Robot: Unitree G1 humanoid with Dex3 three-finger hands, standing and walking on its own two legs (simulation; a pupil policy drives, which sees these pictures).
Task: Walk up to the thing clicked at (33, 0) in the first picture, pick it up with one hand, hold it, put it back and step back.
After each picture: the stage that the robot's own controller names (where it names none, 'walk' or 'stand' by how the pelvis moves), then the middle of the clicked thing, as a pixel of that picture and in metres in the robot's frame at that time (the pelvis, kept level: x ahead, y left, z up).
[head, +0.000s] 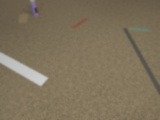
stand; (34, 7) +2.08 +0.69 -0.65
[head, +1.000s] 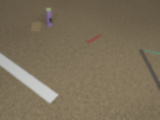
walk; (49, 17) +1.98 +0.36 -0.63
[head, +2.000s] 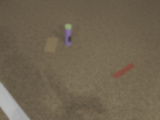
walk; (68, 35) +1.36 +0.10 -0.64
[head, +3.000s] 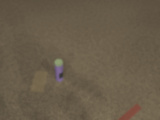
walk; (59, 70) +0.90 +0.16 -0.65
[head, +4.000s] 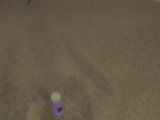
walk; (57, 104) +0.58 +0.17 -0.64
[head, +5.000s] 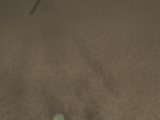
stand; out of the picture +0.43 +0.20 -0.63
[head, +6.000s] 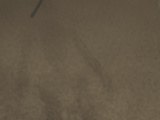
stand; out of the picture +0.39 +0.18 -0.65
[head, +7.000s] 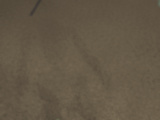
stand; out of the picture +0.41 +0.18 -0.66
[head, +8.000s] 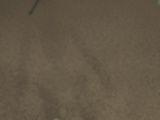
stand; out of the picture +0.40 +0.19 -0.66
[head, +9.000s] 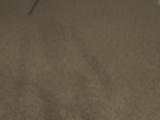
stand; out of the picture +0.39 +0.20 -0.66
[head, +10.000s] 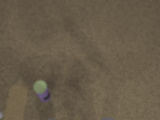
go down; (43, 92) +0.43 +0.20 -0.50
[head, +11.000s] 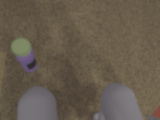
go down; (26, 57) +0.47 +0.23 -0.27
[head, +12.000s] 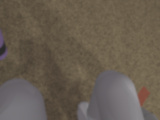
close in; out of the picture +0.47 +0.26 -0.20
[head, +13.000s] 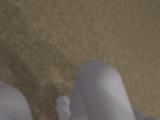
close; out of the picture +0.45 +0.29 -0.16
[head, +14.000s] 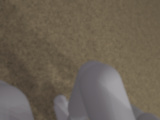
lift; out of the picture +0.44 +0.29 -0.16
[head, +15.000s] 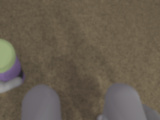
lift; (7, 69) +0.35 +0.25 -0.02
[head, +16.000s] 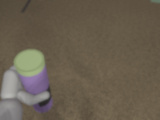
hold; (37, 86) +0.32 +0.15 +0.08
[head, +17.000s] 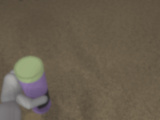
hold; (36, 89) +0.32 +0.16 +0.03
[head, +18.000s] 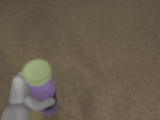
hold; (44, 91) +0.31 +0.14 +0.02
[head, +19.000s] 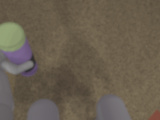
crouch; (20, 55) +0.43 +0.19 -0.05
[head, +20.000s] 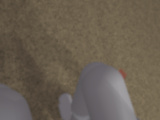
lower; out of the picture +0.44 +0.28 -0.18
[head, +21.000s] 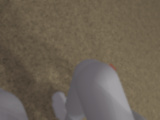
lower; out of the picture +0.46 +0.30 -0.17
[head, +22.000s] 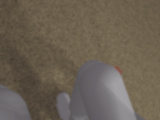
lower; out of the picture +0.45 +0.29 -0.16
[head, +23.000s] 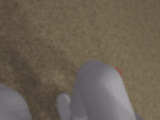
lower; out of the picture +0.44 +0.29 -0.16
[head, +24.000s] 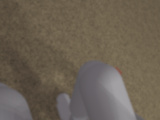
loosen; out of the picture +0.43 +0.29 -0.16
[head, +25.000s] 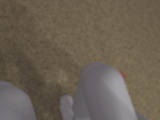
withdraw; out of the picture +0.44 +0.27 -0.17
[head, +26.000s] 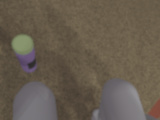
walk; (26, 56) +0.46 +0.23 -0.23
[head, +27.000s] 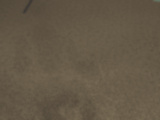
stand; out of the picture +0.39 +0.17 -0.59
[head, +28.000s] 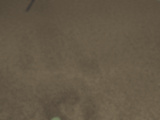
stand; out of the picture +0.41 +0.18 -0.60
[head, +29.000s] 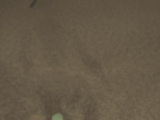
stand; out of the picture +0.41 +0.17 -0.61
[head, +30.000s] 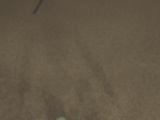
stand; out of the picture +0.42 +0.17 -0.65
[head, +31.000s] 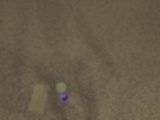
walk; (62, 93) +0.52 +0.16 -0.63
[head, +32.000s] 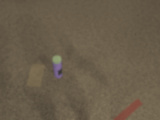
walk; (57, 67) +0.80 +0.18 -0.64
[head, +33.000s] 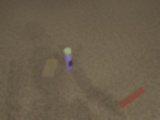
stand; (68, 59) +1.06 +0.17 -0.63
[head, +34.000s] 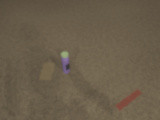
stand; (65, 62) +1.05 +0.17 -0.66
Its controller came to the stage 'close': yes
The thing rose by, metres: 0.68
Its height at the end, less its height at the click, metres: +0.00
